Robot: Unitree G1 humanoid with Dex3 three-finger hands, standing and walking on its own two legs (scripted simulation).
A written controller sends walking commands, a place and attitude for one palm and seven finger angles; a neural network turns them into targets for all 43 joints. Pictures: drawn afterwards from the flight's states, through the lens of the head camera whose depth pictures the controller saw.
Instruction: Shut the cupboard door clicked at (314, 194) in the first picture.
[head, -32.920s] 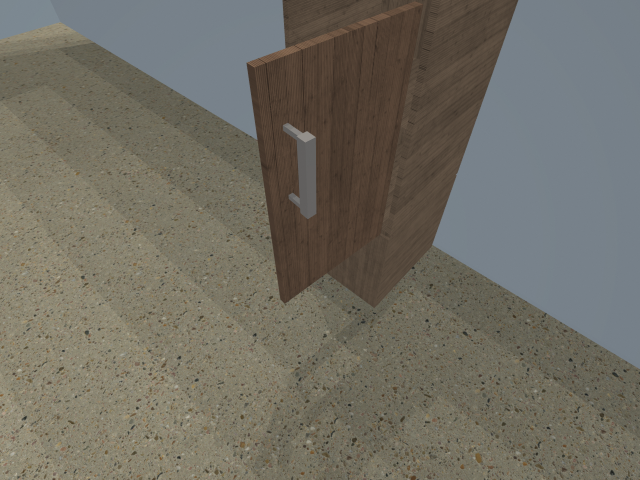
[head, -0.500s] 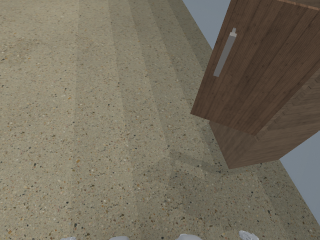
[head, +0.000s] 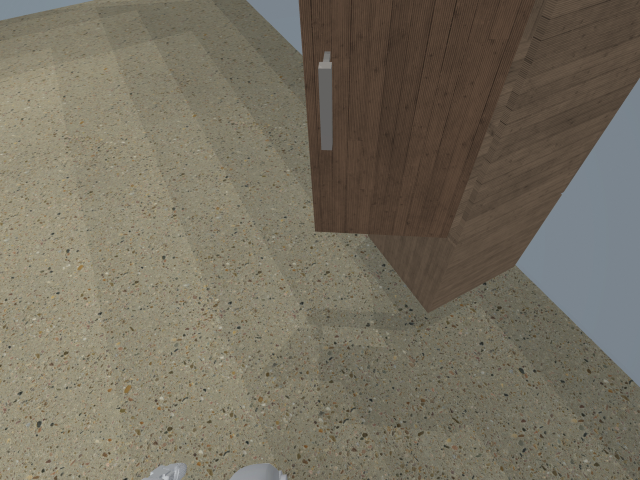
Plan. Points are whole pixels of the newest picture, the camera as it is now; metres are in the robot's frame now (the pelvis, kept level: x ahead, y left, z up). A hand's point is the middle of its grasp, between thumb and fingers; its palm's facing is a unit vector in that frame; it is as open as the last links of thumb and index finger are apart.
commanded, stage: take the last steps up to it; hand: left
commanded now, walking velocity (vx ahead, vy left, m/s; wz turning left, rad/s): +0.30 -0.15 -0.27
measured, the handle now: (327, 103) +0.71 +0.00 +0.07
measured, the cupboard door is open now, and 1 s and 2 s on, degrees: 57 57 57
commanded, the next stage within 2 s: come to a stop and stand still in 0.66 s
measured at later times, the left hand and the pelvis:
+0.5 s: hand (236, 426) +0.22 +0.14 -0.16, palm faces -0.20 -0.97 -0.15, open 7.4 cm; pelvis +0.10 -0.03 +0.01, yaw -8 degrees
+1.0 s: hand (301, 376) +0.30 +0.05 -0.18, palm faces -0.07 -0.98 -0.18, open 7.3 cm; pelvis +0.25 -0.12 +0.00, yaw -7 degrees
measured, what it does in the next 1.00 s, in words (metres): walks ahead: left foot, then right foot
